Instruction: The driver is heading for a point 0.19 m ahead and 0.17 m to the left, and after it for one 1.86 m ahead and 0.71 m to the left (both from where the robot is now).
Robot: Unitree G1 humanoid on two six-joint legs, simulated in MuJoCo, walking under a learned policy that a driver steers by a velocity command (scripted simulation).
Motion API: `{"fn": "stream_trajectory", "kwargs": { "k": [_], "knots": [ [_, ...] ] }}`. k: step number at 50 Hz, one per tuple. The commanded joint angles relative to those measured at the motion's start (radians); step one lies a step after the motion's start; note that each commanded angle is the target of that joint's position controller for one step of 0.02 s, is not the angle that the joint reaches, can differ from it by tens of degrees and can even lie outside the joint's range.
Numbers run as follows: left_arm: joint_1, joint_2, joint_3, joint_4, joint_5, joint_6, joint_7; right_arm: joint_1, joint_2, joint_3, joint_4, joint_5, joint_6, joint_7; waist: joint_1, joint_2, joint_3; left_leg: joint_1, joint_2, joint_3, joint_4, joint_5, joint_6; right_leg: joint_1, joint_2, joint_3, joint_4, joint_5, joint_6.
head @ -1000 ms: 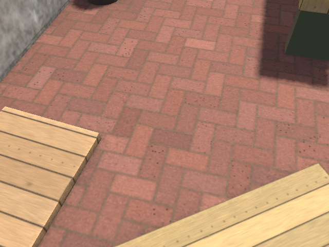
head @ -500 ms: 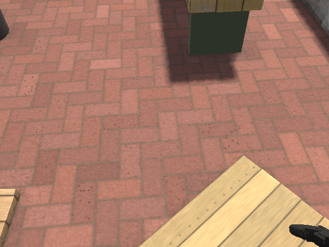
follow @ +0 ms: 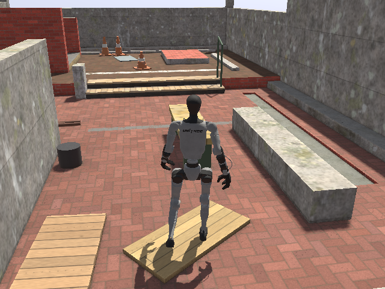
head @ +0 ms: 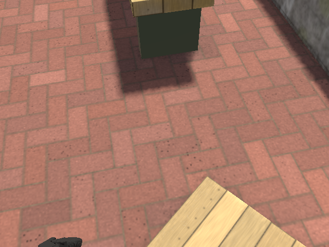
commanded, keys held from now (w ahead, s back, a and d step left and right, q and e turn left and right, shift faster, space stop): w+q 0.82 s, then q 0.10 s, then no key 0.08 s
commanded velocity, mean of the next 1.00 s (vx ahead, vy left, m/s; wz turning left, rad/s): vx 0.47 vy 0.00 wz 0.50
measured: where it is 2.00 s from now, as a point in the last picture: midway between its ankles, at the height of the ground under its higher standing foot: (127, 190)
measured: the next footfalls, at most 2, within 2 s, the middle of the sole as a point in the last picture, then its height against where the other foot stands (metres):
left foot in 0.48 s outside the picture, level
right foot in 0.94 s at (144, 167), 0.04 m lower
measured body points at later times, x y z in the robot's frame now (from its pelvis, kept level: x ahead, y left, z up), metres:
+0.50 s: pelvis +0.27 +0.04 -0.01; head +0.31 +0.06 +0.43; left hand +0.23 +0.33 -0.14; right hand +0.54 -0.13 -0.10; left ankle +0.38 +0.16 -0.73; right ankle +0.09 -0.10 -0.71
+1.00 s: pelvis +0.60 +0.12 -0.04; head +0.62 +0.13 +0.41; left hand +0.68 +0.44 -0.09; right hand +0.78 -0.11 -0.16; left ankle +0.40 +0.17 -0.69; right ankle +0.76 +0.08 -0.77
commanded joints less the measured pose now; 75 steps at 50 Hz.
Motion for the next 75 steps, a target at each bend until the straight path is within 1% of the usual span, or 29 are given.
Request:
{"fn": "stream_trajectory", "kwargs": {
  "k": [1, 3, 7, 17, 21, 24, 25, 26, 27, 28, 31, 37, 42, 45, 47, 48, 49, 51, 52, 55, 57, 60, 63, 64, 65, 66, 68, 71, 75],
  "knots": [
    [0.146, 0.106, 0.041, 0.012, 0.000, -0.026, -0.001, -0.048, -0.094, -0.028, -0.107, -0.010, -0.017, -0.007, 0.072, -0.109, -0.148, -0.386, 0.065, -0.060, 0.142, 0.154, 0.015, 0.392, -0.269, 0.339, -0.361, 0.001, -0.134],
    [0.109, 0.073, 0.040, 0.030, 0.006, -0.047, 0.003, -0.005, -0.071, -0.031, -0.086, 0.000, 0.010, -0.004, 0.033, -0.119, -0.130, -0.315, 0.081, -0.065, 0.115, 0.230, 0.010, 0.311, -0.236, 0.227, -0.424, 0.059, -0.122],
    [0.126, 0.092, 0.051, 0.081, 0.014, -0.064, 0.022, -0.107, -0.053, -0.033, -0.114, -0.001, 0.040, -0.006, 0.038, -0.073, -0.031, -0.413, 0.069, -0.091, 0.010, 0.333, 0.002, 0.288, -0.224, 0.083, -0.484, 0.168, -0.112],
    [0.227, 0.159, 0.079, 0.143, -0.002, -0.043, 0.056, -0.369, -0.033, -0.023, -0.209, -0.019, 0.013, 0.058, 0.122, -0.014, 0.053, -0.536, 0.043, -0.002, -0.428, 0.573, 0.038, 0.541, -0.271, -0.101, -0.423, 0.306, -0.098],
    [0.225, 0.200, 0.095, 0.141, -0.018, -0.009, 0.066, -0.407, -0.034, -0.025, -0.249, -0.017, 0.012, 0.084, 0.119, -0.035, 0.030, -0.417, -0.024, 0.122, -0.557, 0.465, 0.065, 0.596, -0.260, -0.168, -0.311, 0.598, -0.064],
    [0.201, 0.247, 0.107, 0.131, -0.041, 0.006, 0.063, -0.191, -0.133, -0.077, -0.221, -0.008, 0.029, 0.065, -0.010, -0.087, -0.108, -0.127, -0.124, 0.170, -0.564, 0.320, 0.133, 0.603, -0.247, -0.171, 0.004, 0.914, -0.039],
    [0.251, 0.200, 0.095, 0.123, -0.046, 0.011, 0.059, -0.080, -0.173, -0.109, -0.176, -0.009, 0.030, 0.051, -0.040, -0.027, -0.199, 0.190, -0.171, 0.174, -0.606, 0.337, 0.178, 0.398, -0.173, -0.210, 0.249, 0.883, 0.006],
    [0.207, 0.186, 0.080, 0.102, -0.040, -0.002, 0.054, 0.040, -0.210, -0.132, -0.168, -0.016, 0.031, 0.041, -0.132, 0.064, -0.247, 0.520, -0.036, -0.089, -0.678, 0.258, 0.286, 0.020, -0.077, -0.197, 0.613, 0.429, 0.084],
    [0.166, 0.127, 0.057, 0.053, -0.037, -0.034, 0.046, 0.036, -0.219, -0.122, -0.160, -0.021, 0.021, 0.040, -0.095, 0.237, -0.341, 0.698, 0.132, -0.439, -0.737, 0.240, 0.365, -0.212, 0.044, -0.037, 0.877, -0.334, 0.087],
    [0.068, 0.154, 0.054, 0.011, -0.051, -0.063, 0.042, 0.037, -0.186, -0.101, -0.165, -0.027, 0.011, 0.045, -0.104, 0.133, -0.369, 0.630, 0.150, -0.517, -0.813, 0.208, 0.336, -0.223, 0.013, 0.117, 0.850, -0.362, 0.037],
    [-0.018, 0.147, 0.055, -0.013, -0.024, -0.084, 0.051, -0.109, -0.113, -0.076, -0.186, -0.022, -0.013, 0.045, -0.003, -0.010, -0.146, 0.324, 0.098, -0.417, -0.868, 0.360, 0.282, -0.203, -0.064, 0.149, 0.594, -0.252, 0.006],
    [-0.061, 0.090, 0.029, -0.024, 0.016, -0.072, 0.032, -0.121, -0.151, -0.080, -0.190, -0.028, -0.018, -0.007, 0.025, 0.026, -0.063, 0.031, 0.046, -0.308, -0.946, 0.482, 0.270, -0.079, -0.062, 0.111, 0.257, 0.036, 0.069],
    [-0.198, 0.108, 0.026, -0.053, 0.008, -0.116, 0.009, -0.015, -0.119, -0.078, -0.157, -0.013, -0.012, -0.032, -0.054, 0.070, 0.016, -0.107, -0.046, -0.258, -0.879, 0.220, 0.180, 0.099, 0.026, 0.117, -0.169, 0.527, 0.067],
    [-0.114, 0.136, 0.041, -0.032, 0.013, -0.124, 0.010, 0.002, -0.093, -0.080, -0.159, -0.018, 0.002, -0.052, -0.006, 0.074, -0.034, -0.022, -0.050, -0.305, -0.647, 0.221, 0.125, 0.155, 0.015, 0.167, -0.247, 0.574, 0.040],
    [0.058, 0.119, 0.045, 0.020, 0.028, -0.126, 0.012, -0.024, -0.032, -0.066, -0.175, -0.024, 0.014, -0.052, 0.083, 0.013, -0.115, -0.084, -0.125, -0.227, -0.352, 0.177, 0.051, 0.369, -0.047, 0.157, -0.266, 0.713, 0.029],
    [0.174, 0.146, 0.045, 0.030, 0.062, -0.122, 0.009, 0.035, 0.027, -0.047, -0.183, -0.023, 0.016, -0.040, 0.109, -0.200, -0.255, -0.324, -0.218, -0.171, 0.070, -0.335, -0.016, 0.672, -0.296, 0.312, -0.088, 1.220, -0.094],
    [0.250, 0.133, 0.043, 0.051, 0.046, -0.098, -0.003, 0.176, -0.015, -0.040, -0.175, -0.012, 0.016, -0.027, 0.082, -0.270, -0.417, -0.445, -0.180, -0.193, 0.268, -0.398, -0.048, 0.837, -0.422, 0.463, 0.006, 1.294, -0.187],
    [0.146, 0.184, 0.065, 0.036, 0.013, -0.053, 0.006, 0.101, -0.128, -0.056, -0.191, -0.005, 0.025, -0.023, 0.078, -0.197, -0.407, -0.552, -0.107, -0.186, 0.315, -0.179, -0.086, 0.743, -0.401, 0.522, -0.092, 0.778, -0.247],
    [0.054, 0.149, 0.048, 0.009, 0.018, -0.030, 0.018, 0.030, -0.141, -0.061, -0.197, -0.012, 0.047, -0.033, 0.066, -0.118, -0.351, -0.513, -0.074, -0.149, 0.290, -0.103, -0.096, 0.593, -0.374, 0.520, -0.163, 0.572, -0.251],
    [-0.046, 0.137, 0.032, 0.028, 0.022, 0.007, 0.028, -0.005, -0.067, -0.042, -0.207, -0.036, 0.103, -0.040, -0.003, -0.099, -0.196, -0.275, -0.029, -0.058, 0.011, -0.056, -0.093, 0.178, -0.264, 0.346, -0.278, 0.445, -0.206],
    [-0.049, 0.142, 0.035, 0.053, 0.017, 0.007, 0.034, -0.028, -0.014, -0.021, -0.200, -0.044, 0.092, -0.036, 0.005, -0.124, -0.230, -0.133, -0.040, -0.012, -0.204, 0.059, -0.080, 0.134, -0.203, 0.225, -0.274, 0.568, -0.179],
    [-0.013, 0.128, 0.031, 0.093, -0.005, 0.012, 0.037, -0.058, -0.017, -0.016, -0.194, -0.046, 0.082, -0.022, 0.017, -0.134, -0.282, -0.021, -0.057, 0.005, -0.406, 0.198, -0.062, 0.191, -0.213, 0.201, -0.249, 0.539, -0.176],
    [0.026, 0.088, 0.013, 0.125, -0.018, 0.018, 0.032, -0.086, -0.040, -0.021, -0.204, -0.066, 0.086, -0.015, 0.001, -0.091, -0.227, 0.170, -0.056, -0.008, -0.691, 0.397, 0.006, 0.087, -0.152, 0.174, -0.213, 0.128, -0.075],
    [0.061, 0.049, -0.001, 0.128, 0.007, 0.016, 0.027, -0.097, -0.110, -0.032, -0.228, -0.083, 0.090, -0.023, 0.032, 0.033, -0.226, 0.238, 0.092, -0.177, -0.741, 0.488, 0.058, 0.016, -0.082, 0.113, -0.115, -0.095, 0.006],
    [0.142, 0.019, -0.010, 0.129, 0.019, 0.014, 0.021, -0.182, -0.120, -0.023, -0.242, -0.083, 0.098, -0.029, 0.123, 0.202, -0.217, 0.128, 0.192, -0.251, -0.760, 0.434, 0.150, 0.064, -0.013, 0.050, -0.087, -0.231, 0.057],
    [0.103, 0.052, -0.005, 0.135, 0.021, 0.024, 0.027, -0.229, -0.055, -0.011, -0.247, -0.080, 0.096, -0.019, 0.093, 0.194, -0.183, 0.002, 0.135, -0.222, -0.791, 0.193, 0.147, 0.159, -0.022, 0.067, -0.117, -0.152, 0.074],
    [0.065, 0.085, 0.005, 0.151, 0.021, 0.040, 0.037, -0.246, -0.044, -0.008, -0.237, -0.081, 0.085, -0.009, 0.077, 0.146, -0.094, -0.065, 0.030, -0.144, -0.780, 0.040, 0.061, 0.190, -0.019, 0.054, -0.141, -0.050, 0.079],
    [0.103, 0.103, 0.010, 0.175, 0.017, 0.044, 0.039, -0.202, -0.051, -0.007, -0.215, -0.067, 0.072, -0.010, 0.070, 0.072, -0.036, -0.047, -0.001, -0.110, -0.736, 0.150, 0.033, 0.165, -0.030, 0.070, -0.172, -0.042, 0.068],
    [0.104, 0.091, 0.010, 0.202, 0.012, 0.029, 0.040, -0.205, -0.039, -0.007, -0.205, -0.063, 0.068, -0.018, 0.061, 0.020, -0.093, 0.038, -0.014, -0.086, -0.672, 0.353, 0.041, 0.184, -0.036, 0.070, -0.168, 0.036, 0.075]
  ]
}}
